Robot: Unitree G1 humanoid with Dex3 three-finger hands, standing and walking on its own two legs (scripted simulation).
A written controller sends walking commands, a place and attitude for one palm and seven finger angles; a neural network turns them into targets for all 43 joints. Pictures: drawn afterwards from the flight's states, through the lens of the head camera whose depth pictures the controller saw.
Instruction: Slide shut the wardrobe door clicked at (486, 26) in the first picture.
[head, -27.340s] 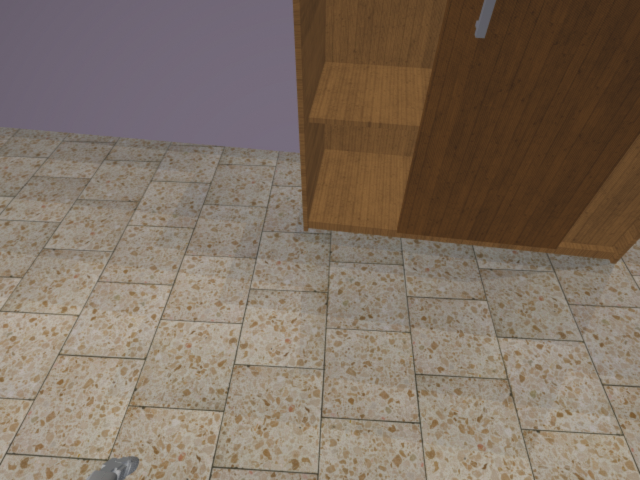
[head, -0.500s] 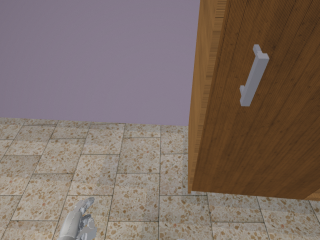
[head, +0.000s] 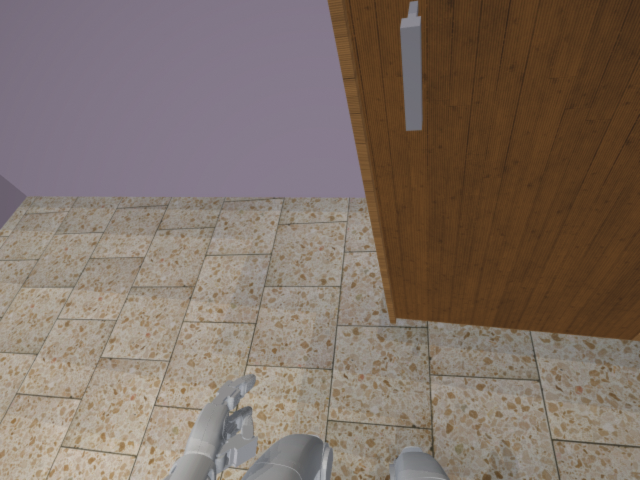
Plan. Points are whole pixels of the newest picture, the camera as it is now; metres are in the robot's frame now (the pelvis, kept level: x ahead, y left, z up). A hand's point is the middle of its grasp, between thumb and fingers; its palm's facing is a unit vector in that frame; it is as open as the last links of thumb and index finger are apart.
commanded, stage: step back with the hand held close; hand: right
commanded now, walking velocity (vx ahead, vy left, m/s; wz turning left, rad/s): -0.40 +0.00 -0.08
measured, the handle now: (413, 69) +0.58 -0.12 +0.16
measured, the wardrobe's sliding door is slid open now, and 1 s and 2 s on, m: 0.00 0.00 0.00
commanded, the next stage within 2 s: stop stepping back and stand still in 0.26 s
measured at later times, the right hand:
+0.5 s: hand out of the picture +0.08 -0.36 +0.20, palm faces +0.29 +0.90 -0.31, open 7.4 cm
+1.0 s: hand out of the picture -0.08 -0.48 +0.20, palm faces +0.50 +0.73 -0.46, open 7.4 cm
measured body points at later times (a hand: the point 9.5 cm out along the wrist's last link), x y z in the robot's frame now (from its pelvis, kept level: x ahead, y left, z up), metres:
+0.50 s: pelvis -0.15 -0.13 +0.01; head -0.14 -0.21 +0.45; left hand -0.01 +0.08 -0.04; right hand +0.06 -0.41 +0.22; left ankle -0.18 +0.00 -0.66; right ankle +0.00 -0.17 -0.72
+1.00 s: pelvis -0.25 -0.21 +0.00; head -0.27 -0.24 +0.45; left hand -0.09 -0.02 -0.08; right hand -0.11 -0.52 +0.22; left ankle -0.24 -0.12 -0.73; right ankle -0.21 -0.35 -0.71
